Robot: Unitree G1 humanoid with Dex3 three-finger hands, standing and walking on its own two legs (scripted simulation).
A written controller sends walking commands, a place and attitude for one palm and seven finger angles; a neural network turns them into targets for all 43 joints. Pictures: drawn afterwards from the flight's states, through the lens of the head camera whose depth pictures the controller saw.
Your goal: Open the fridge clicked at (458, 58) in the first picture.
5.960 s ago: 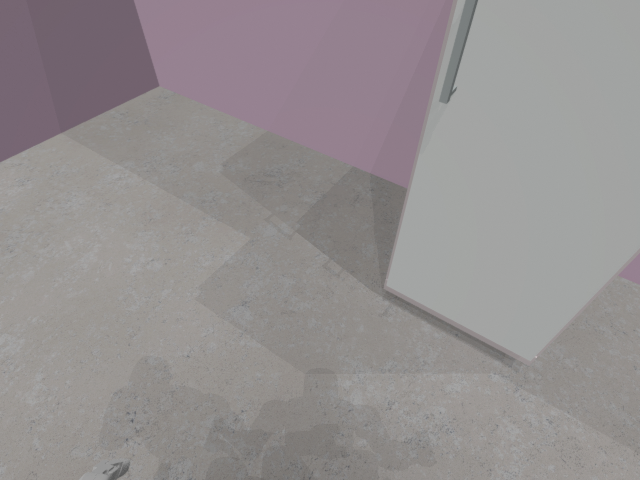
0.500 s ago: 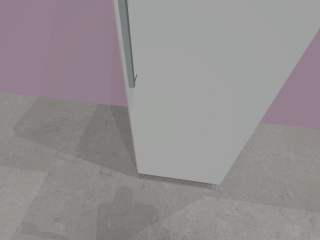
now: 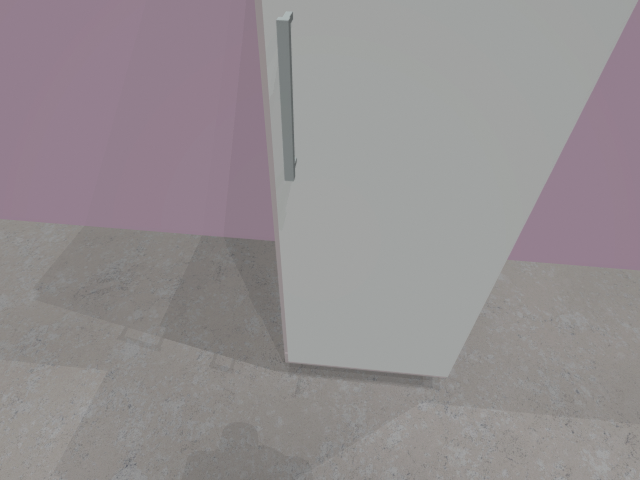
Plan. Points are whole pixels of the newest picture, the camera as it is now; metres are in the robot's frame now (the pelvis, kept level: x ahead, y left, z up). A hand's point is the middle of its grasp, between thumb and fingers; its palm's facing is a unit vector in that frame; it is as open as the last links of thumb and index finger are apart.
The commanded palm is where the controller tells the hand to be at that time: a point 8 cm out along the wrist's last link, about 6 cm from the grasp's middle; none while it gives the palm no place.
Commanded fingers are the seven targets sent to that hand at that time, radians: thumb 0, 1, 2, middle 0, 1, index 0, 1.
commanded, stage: look again from close up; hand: left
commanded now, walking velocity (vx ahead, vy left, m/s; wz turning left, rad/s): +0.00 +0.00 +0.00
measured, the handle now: (289, 104) +0.62 +0.09 +0.21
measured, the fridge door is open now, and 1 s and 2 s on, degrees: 0 0 0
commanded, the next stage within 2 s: none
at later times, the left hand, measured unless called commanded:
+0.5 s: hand out of the picture -0.07 +0.14 -0.18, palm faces +0.07 -0.99 -0.12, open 7.4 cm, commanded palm none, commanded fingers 0.00 0.90 0.90 -0.20 -0.30 -0.20 -0.30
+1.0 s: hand out of the picture +0.01 +0.14 -0.17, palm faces +0.05 -0.99 -0.17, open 7.4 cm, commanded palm none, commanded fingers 0.00 0.90 0.90 -0.20 -0.30 -0.20 -0.30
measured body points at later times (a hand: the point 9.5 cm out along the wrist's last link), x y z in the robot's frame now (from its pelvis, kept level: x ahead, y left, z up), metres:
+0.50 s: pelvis -0.01 +0.00 +0.00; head -0.02 +0.01 +0.45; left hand -0.07 +0.19 -0.16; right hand -0.01 -0.22 -0.16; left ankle +0.03 +0.07 -0.74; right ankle +0.04 -0.11 -0.74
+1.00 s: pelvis +0.02 -0.02 +0.00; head +0.03 -0.02 +0.45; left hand +0.01 +0.19 -0.16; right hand +0.01 -0.22 -0.16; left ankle +0.03 +0.07 -0.74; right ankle +0.04 -0.11 -0.74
